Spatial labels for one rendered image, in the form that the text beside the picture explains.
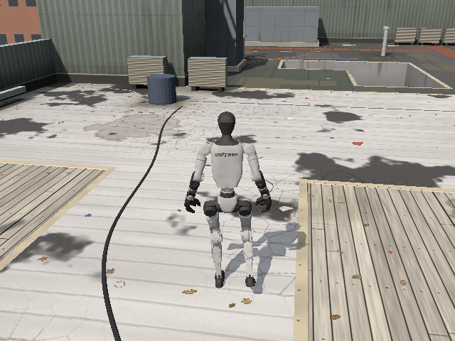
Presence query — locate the right robot upper arm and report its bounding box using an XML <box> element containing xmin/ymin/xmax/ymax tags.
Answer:
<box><xmin>242</xmin><ymin>143</ymin><xmax>262</xmax><ymax>182</ymax></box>

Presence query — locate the left robot shin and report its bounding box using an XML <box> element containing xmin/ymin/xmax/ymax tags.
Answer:
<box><xmin>210</xmin><ymin>233</ymin><xmax>222</xmax><ymax>278</ymax></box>

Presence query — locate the robot head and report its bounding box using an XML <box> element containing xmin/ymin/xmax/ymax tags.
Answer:
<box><xmin>215</xmin><ymin>112</ymin><xmax>239</xmax><ymax>146</ymax></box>

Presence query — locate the left robot forearm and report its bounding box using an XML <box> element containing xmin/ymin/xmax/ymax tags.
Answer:
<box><xmin>186</xmin><ymin>171</ymin><xmax>200</xmax><ymax>200</ymax></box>

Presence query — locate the robot left hand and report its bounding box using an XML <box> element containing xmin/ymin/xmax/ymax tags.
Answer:
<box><xmin>184</xmin><ymin>198</ymin><xmax>200</xmax><ymax>213</ymax></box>

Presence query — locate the robot right hand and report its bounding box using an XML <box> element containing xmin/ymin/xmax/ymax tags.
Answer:
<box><xmin>255</xmin><ymin>197</ymin><xmax>272</xmax><ymax>212</ymax></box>

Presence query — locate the left robot upper arm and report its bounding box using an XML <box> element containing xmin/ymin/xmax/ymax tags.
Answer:
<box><xmin>193</xmin><ymin>143</ymin><xmax>212</xmax><ymax>182</ymax></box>

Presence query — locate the right robot forearm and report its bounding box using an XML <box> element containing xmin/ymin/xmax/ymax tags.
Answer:
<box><xmin>255</xmin><ymin>171</ymin><xmax>270</xmax><ymax>199</ymax></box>

